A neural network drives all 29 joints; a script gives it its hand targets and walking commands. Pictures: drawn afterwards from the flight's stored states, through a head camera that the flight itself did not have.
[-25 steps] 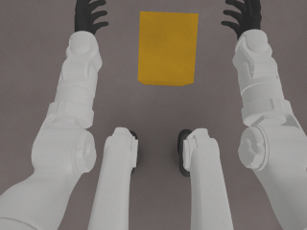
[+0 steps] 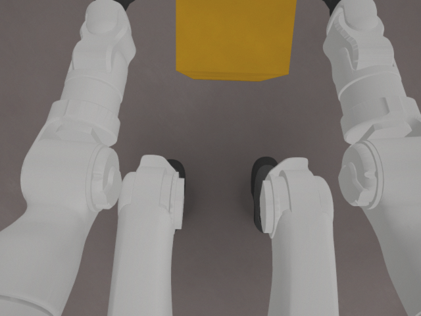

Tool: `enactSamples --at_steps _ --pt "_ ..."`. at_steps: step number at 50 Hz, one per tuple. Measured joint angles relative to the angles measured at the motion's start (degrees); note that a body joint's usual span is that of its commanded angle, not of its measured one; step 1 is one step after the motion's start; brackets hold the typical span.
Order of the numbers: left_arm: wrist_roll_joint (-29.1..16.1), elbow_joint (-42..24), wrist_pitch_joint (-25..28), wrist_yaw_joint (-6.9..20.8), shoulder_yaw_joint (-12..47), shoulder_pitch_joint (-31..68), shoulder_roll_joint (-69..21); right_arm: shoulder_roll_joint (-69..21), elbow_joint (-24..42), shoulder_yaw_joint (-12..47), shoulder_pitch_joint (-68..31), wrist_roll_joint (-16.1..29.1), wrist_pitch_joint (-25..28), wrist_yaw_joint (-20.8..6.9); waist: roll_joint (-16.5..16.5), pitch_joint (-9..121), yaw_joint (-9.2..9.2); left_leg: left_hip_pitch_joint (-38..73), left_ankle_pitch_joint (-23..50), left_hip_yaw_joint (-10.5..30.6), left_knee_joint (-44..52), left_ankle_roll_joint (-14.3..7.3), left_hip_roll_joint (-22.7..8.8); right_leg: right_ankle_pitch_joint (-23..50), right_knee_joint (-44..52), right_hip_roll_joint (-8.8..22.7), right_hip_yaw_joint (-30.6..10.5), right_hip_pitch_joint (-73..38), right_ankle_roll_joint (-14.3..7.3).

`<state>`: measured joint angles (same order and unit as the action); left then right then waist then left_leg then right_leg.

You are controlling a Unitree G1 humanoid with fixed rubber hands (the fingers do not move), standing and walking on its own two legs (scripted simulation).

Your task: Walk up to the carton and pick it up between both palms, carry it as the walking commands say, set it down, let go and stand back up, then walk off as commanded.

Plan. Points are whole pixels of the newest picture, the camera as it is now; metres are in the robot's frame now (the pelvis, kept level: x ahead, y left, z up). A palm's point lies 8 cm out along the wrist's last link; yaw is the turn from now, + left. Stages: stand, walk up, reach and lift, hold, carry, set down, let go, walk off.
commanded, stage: reach and lift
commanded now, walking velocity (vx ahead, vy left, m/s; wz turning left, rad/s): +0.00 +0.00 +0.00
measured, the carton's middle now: (230, 24) +0.53 -0.03 -0.27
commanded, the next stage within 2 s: none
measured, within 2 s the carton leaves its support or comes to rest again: leaves its support in 1.50 s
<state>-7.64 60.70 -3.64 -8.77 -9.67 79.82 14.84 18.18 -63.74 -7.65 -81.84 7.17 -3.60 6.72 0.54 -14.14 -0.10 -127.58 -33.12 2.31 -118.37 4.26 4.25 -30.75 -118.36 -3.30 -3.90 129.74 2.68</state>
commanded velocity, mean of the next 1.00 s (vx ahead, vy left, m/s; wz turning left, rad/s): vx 0.00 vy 0.00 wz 0.00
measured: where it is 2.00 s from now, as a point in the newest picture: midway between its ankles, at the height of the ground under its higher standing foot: (217, 207)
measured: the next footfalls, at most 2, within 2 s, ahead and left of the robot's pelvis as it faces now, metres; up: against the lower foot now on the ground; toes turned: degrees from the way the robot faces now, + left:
none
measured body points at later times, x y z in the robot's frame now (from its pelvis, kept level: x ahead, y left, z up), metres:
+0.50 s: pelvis +0.00 +0.00 -0.03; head +0.37 -0.01 +0.22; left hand +0.56 +0.14 -0.21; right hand +0.56 -0.18 -0.21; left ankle +0.11 +0.13 -0.37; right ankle +0.11 -0.13 -0.37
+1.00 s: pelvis +0.00 +0.00 -0.02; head +0.38 -0.02 +0.21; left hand +0.56 +0.10 -0.21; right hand +0.56 -0.15 -0.21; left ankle +0.11 +0.13 -0.37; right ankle +0.11 -0.13 -0.37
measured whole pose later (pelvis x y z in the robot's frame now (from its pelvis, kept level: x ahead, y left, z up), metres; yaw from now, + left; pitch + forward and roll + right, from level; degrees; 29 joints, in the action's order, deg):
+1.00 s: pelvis +0.00 +0.00 -0.02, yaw +0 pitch +36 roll +2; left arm 1.6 61.5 -5.1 -9.1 -16.7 86.0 8.1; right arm 14.6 -65.6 -12.1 -87.9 1.4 -4.2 7.6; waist 0.2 -23.7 -0.3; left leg -125.7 -35.0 2.7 -124.7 4.7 5.1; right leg -32.7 -124.7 -3.4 -3.5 127.8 2.7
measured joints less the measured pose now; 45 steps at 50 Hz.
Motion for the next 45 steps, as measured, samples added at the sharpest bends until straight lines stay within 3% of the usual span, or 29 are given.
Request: enactSamples --at_steps 10,19,35,45 --pt "-2.94 2.0 1.1 -0.46 3.11 3.05 1.17 1.64 -2.44 2.64 -2.45 3.79 1.44 -0.18 -0.42 -6.74 -0.11 -0.49 -1.12 0.29 -5.85 0.27 0.47 -1.46 -5.76 0.8 0.7 0.15 -0.24" --pt "-3.94 2.29 1.19 -0.49 3.81 2.7 1.16 1.88 -3.11 2.8 -2.53 3.69 1.94 -0.56 0.29 -5.23 -0.38 -1.35 -1.35 -0.07 -6.69 -0.2 0.43 -1.94 -6.56 1.15 0.54 0.71 0.04" --pt "-0.84 2.0 0.85 -0.15 2.04 4.94 -1.37 -0.75 -3.25 1.3 -5.19 0.58 1.35 -0.68 0.07 -7.87 -0.29 -0.15 -0.41 -0.05 -5.62 0.02 0.44 -1.03 -5.68 1.09 0.53 -0.37 -0.17" --pt "5.07 1.67 0.26 -0.85 -2.08 6.49 -5.27 -2.08 -2.56 -0.26 -6.21 -1.76 1.01 0.64 -0.16 -10.2 -0.27 1.72 -1.37 0.38 -6.05 0.22 0.39 -1.55 -5.84 0.25 0.64 -2.04 0.01"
